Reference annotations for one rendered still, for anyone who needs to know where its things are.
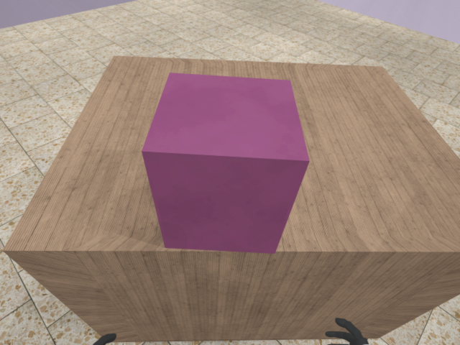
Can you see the carton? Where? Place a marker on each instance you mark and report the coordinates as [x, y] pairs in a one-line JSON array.
[[225, 157]]

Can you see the pedestal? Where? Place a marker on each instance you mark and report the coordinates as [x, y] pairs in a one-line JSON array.
[[373, 235]]

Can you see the right robot hand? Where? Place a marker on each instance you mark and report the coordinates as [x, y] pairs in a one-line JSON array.
[[354, 337]]

